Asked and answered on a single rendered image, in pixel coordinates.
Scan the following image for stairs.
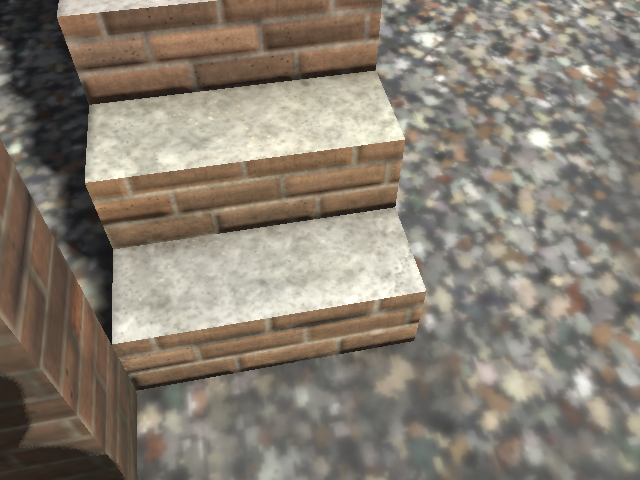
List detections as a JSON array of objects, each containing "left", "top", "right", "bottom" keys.
[{"left": 57, "top": 0, "right": 427, "bottom": 391}]

